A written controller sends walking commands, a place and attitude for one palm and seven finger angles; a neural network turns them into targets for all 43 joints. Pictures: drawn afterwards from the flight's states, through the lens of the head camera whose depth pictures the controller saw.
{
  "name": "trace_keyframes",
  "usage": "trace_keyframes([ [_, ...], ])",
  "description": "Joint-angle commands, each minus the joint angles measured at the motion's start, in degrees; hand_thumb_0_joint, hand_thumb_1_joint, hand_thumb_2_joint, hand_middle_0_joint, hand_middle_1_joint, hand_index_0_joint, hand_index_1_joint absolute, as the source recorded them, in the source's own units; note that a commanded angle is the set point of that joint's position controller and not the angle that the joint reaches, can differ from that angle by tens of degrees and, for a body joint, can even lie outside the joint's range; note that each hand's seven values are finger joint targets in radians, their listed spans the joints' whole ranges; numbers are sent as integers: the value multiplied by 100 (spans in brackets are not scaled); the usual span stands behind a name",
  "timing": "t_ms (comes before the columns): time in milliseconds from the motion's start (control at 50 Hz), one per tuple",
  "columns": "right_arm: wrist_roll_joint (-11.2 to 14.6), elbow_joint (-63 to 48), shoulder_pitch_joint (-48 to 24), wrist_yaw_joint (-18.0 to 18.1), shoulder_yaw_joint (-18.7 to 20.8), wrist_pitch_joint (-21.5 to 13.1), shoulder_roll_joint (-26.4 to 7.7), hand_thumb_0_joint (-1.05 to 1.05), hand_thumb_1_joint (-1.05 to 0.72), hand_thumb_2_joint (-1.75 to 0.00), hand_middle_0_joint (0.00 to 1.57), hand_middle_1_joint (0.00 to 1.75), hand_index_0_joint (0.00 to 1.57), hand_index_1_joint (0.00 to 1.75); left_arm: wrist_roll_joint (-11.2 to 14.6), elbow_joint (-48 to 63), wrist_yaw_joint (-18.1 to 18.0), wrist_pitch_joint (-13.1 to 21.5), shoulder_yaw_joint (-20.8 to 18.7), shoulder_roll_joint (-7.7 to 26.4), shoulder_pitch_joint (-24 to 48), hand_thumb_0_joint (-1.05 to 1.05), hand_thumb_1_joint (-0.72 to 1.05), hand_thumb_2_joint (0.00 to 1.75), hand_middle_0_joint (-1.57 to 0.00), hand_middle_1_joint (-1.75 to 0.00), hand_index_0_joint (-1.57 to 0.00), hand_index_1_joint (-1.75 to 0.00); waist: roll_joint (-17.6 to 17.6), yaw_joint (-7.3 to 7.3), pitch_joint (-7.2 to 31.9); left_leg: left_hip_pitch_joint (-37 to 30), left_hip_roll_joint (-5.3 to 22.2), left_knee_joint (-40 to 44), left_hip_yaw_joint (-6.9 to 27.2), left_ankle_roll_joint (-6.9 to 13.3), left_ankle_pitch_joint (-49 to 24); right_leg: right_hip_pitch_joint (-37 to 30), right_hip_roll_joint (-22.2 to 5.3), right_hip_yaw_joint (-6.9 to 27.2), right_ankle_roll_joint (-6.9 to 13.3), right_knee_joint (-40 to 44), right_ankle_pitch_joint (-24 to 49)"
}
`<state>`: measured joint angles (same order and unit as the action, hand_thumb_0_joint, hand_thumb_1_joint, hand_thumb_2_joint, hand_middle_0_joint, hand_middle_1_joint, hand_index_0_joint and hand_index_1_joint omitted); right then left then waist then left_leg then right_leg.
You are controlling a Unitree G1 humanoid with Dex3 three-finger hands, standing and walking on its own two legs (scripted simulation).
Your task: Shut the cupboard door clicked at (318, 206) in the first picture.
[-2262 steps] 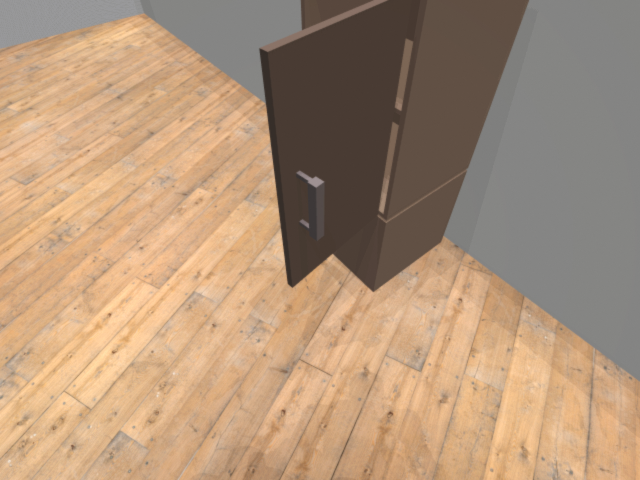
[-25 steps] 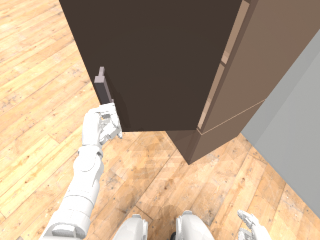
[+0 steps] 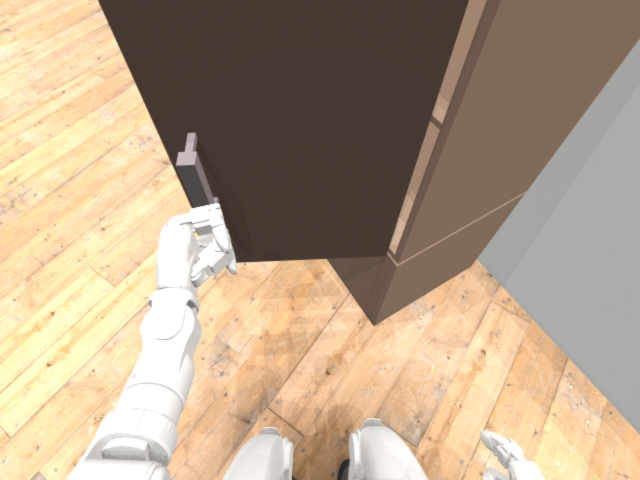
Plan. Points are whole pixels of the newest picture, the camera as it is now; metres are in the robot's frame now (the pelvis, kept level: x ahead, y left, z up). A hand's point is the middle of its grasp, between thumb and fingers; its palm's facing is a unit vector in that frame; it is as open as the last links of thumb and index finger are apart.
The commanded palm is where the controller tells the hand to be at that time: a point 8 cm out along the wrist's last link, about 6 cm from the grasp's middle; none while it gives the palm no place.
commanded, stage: push the door shut along its arc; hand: left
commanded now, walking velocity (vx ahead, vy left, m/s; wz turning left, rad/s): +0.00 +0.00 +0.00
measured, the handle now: (203, 185) +0.50 +0.17 +0.03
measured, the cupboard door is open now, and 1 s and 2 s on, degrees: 62 48 29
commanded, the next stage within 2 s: pull the fist back off the door in 1.80 s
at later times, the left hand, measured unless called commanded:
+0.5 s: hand (234, 209) +0.45 +0.12 +0.04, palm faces -0.10 -0.99 -0.05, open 3.1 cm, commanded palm +0.44 +0.17 +0.03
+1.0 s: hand (253, 179) +0.51 +0.10 +0.04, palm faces -0.25 -0.97 -0.03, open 3.1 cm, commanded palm +0.50 +0.15 +0.03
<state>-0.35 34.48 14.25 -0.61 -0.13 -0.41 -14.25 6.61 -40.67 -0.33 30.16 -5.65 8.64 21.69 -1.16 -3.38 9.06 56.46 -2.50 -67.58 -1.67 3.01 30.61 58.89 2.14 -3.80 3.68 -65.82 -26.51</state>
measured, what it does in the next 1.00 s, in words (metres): stands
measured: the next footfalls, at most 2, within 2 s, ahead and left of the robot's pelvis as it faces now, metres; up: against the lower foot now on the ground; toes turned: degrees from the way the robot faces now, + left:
none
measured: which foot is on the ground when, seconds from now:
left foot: down 0.00-1.00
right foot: down 0.00-1.00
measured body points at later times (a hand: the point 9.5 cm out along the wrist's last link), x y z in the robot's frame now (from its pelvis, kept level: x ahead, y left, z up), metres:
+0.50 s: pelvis +0.00 +0.00 -0.01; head +0.11 +0.00 +0.42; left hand +0.45 +0.17 +0.04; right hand +0.05 -0.26 -0.13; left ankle +0.02 +0.09 -0.64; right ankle +0.05 -0.08 -0.64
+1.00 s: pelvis -0.01 +0.02 -0.02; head +0.13 +0.03 +0.40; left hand +0.51 +0.15 +0.04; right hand +0.00 -0.25 -0.13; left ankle +0.02 +0.09 -0.64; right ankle +0.05 -0.08 -0.64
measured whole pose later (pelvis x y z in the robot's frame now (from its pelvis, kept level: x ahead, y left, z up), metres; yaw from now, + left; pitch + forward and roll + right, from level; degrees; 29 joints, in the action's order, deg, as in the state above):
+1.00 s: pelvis -0.01 +0.02 -0.02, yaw -1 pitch +26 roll -3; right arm -0.4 36.1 20.4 -1.8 -1.6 0.7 -15.9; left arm 4.8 -70.3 14.0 27.0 -12.8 21.9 55.8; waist -2.8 -11.8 8.7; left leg 68.8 -1.8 -74.3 -0.9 4.2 31.7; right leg 69.8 2.6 -5.1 2.8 -69.7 -26.2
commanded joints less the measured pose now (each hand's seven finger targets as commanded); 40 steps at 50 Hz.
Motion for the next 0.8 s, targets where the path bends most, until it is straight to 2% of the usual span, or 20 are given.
trace_keyframes([
  [0,-1,-513,266,94,274,-182,-765,0,-90,-90,20,30,20,30,-16,883,51,442,-286,897,2339,0,90,90,-130,-150,-130,-150,126,-193,1963,-526,102,857,382,-124,-1011,-1716,-176,607,-220,956,1045],
  [40,-2,-490,327,121,271,-202,-790,0,-90,-90,20,30,20,30,13,830,120,501,-368,1049,2732,0,90,90,-130,-150,-130,-150,133,-254,2101,-516,92,810,405,-112,-1038,-1749,-165,628,-219,917,1079],
  [140,6,-411,490,97,286,-229,-823,0,-90,-90,20,30,20,30,66,268,392,476,-291,952,3137,0,90,90,-130,-150,-130,-150,-90,-333,2404,-702,98,744,451,-139,-1313,-1606,-137,559,-204,775,1360],
  [160,19,-371,514,91,294,-208,-846,0,-90,-90,20,30,20,30,63,27,426,429,-429,1080,3088,0,90,90,-130,-150,-130,-150,11,-314,2389,-655,113,735,450,-148,-1305,-1577,-141,563,-209,782,1347],
  [180,20,-370,552,81,289,-192,-847,0,-90,-90,20,30,20,30,53,-12,485,411,-344,1031,3211,0,90,90,-130,-150,-130,-150,-17,-360,2393,-650,112,733,443,-145,-1361,-1592,-146,561,-212,769,1423],
  [240,33,-435,689,64,289,-147,-877,0,-90,-90,20,30,20,30,115,-250,599,338,-613,1282,3181,0,90,90,-130,-150,-130,-150,107,-287,2513,-482,91,694,420,-120,-1507,-1813,-129,604,-201,738,1626],
  [260,38,-395,688,58,296,-130,-865,0,-90,-90,20,30,20,30,107,-224,638,353,-584,1279,3379,0,90,90,-130,-150,-130,-150,47,-350,2521,-482,102,670,394,-119,-1529,-1783,-149,627,-218,739,1696],
  [300,49,-363,755,56,291,-105,-867,0,-90,-90,20,30,20,30,111,-437,746,352,-588,1319,3569,0,90,90,-130,-150,-130,-150,264,-426,2308,-260,98,647,373,-91,-1330,-1813,-154,683,-235,819,1537],
  [320,52,-350,786,58,298,-90,-884,0,-90,-90,20,30,20,30,86,-474,789,372,-640,1428,3663,0,90,90,-130,-150,-130,-150,208,-425,2324,-229,100,639,381,-89,-1269,-1776,-153,706,-227,817,1452],
  [380,58,-295,876,64,313,-82,-915,0,-90,-90,20,30,20,30,90,-631,924,400,-529,1365,4058,0,90,90,-130,-150,-130,-150,34,-524,2395,-430,113,619,452,-93,-1268,-1480,-132,640,-207,775,1342],
  [420,64,-246,922,62,311,-71,-933,0,-90,-90,20,30,20,30,92,-834,995,372,-383,1261,4439,0,90,90,-130,-150,-130,-150,97,-683,2266,-348,116,598,471,-70,-1055,-1292,-135,631,-223,831,1083],
  [460,54,-182,1002,82,308,-86,-996,0,-90,-90,20,30,20,30,90,-971,1036,378,-554,1558,4822,0,90,90,-130,-150,-130,-150,1,-732,2386,-312,117,533,506,-58,-1008,-1204,-131,659,-208,800,975],
  [500,48,-192,1070,65,303,-86,-1014,0,-90,-90,20,30,20,30,93,-1043,1112,379,-639,1677,4823,0,90,90,-130,-150,-130,-150,-110,-680,2565,-356,113,514,527,-64,-1094,-1241,-118,651,-181,742,1030],
  [540,50,-196,1136,53,300,-96,-1015,0,-90,-90,20,30,20,30,118,-1139,1217,359,-532,1594,5037,0,90,90,-130,-150,-130,-150,-237,-763,2596,-422,108,476,554,-53,-1209,-1143,-100,620,-164,699,1102],
  [560,50,-154,1167,48,303,-76,-1054,0,-90,-90,20,30,20,30,90,-1227,1251,347,-650,1772,5040,0,90,90,-130,-150,-130,-150,-257,-733,2681,-462,136,465,583,-71,-1243,-1103,-98,604,-160,671,1107],
  [620,53,-174,1226,28,295,-45,-1080,0,-90,-90,20,30,20,30,77,-1308,1352,295,-712,1908,5165,0,90,90,-130,-150,-130,-150,-338,-750,2713,-440,145,441,604,-71,-1260,-1051,-82,599,-150,643,1069],
  [640,55,-186,1264,26,290,-52,-1081,0,-90,-90,20,30,20,30,106,-1317,1381,293,-616,1819,5313,0,90,90,-130,-150,-130,-150,-352,-850,2692,-522,150,424,643,-53,-1337,-921,-62,561,-146,620,1116],
  [700,47,-146,1307,5,288,-25,-1126,0,-90,-90,20,30,20,30,54,-1390,1438,248,-571,1855,5578,0,90,90,-130,-150,-130,-150,-402,-942,2619,-563,192,409,708,-66,-1252,-684,-57,524,-154,616,958],
  [740,43,-150,1390,15,270,-18,-1158,0,-90,-90,20,30,20,30,63,-1466,1433,232,-767,2116,5764,0,90,90,-130,-150,-130,-150,-379,-951,2625,-509,196,381,744,-54,-1248,-649,-29,500,-135,569,902],
  [780,27,-122,1399,-5,281,-12,-1163,0,-90,-90,20,30,20,30,-5,-1408,1453,238,-647,2048,5969,0,90,90,-130,-150,-130,-150,-633,-980,2801,-729,214,373,802,-88,-1349,-522,-41,473,-126,527,944],
])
